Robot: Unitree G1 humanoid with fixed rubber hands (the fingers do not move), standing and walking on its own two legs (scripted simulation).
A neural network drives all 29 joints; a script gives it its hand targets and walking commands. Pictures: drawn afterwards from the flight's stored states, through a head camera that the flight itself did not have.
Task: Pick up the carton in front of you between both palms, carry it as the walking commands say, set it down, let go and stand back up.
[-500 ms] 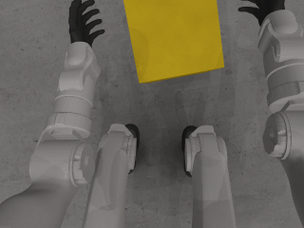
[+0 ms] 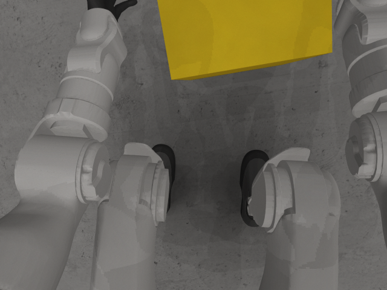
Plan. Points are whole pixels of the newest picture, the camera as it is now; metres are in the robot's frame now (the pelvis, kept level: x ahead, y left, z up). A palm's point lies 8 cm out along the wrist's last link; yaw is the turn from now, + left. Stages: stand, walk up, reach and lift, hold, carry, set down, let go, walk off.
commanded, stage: reach and lift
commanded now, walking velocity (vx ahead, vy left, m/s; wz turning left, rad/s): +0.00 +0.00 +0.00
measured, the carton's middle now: (233, 11) +0.53 -0.06 -0.25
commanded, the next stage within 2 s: none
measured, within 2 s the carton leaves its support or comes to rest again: leaves its support in 0.60 s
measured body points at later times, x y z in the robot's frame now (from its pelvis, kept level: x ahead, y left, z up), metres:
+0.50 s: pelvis -0.01 +0.00 +0.00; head +0.36 -0.05 +0.25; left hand +0.54 +0.11 -0.17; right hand +0.56 -0.20 -0.18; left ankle +0.12 +0.13 -0.34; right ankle +0.10 -0.12 -0.34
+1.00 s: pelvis +0.00 +0.01 +0.05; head +0.28 -0.06 +0.38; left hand +0.52 +0.10 -0.04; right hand +0.52 -0.21 -0.04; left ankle +0.12 +0.14 -0.34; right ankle +0.10 -0.12 -0.34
